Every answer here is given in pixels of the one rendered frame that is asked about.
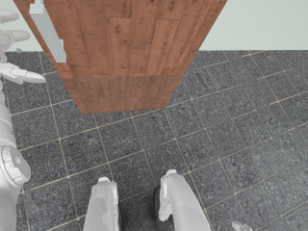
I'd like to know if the handle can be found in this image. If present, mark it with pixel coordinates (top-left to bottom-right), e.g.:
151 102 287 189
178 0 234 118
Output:
29 0 66 63

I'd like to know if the cupboard door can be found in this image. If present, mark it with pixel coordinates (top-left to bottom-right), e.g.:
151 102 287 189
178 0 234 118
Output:
20 0 224 79

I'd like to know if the robot right hand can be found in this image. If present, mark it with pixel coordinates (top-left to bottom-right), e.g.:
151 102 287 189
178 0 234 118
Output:
232 221 252 231

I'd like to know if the robot left forearm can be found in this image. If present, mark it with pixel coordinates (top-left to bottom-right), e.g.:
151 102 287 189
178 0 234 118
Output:
0 80 17 148

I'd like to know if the robot left hand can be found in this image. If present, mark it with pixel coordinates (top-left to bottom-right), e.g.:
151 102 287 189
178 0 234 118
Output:
0 8 46 85

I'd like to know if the left robot upper arm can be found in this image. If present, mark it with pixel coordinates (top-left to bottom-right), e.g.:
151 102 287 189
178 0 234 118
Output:
0 145 31 231

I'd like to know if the robot right foot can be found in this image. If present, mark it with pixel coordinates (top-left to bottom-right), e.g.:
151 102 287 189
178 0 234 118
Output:
153 185 168 231

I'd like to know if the left robot thigh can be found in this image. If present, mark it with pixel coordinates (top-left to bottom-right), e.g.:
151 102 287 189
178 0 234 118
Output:
83 180 118 231

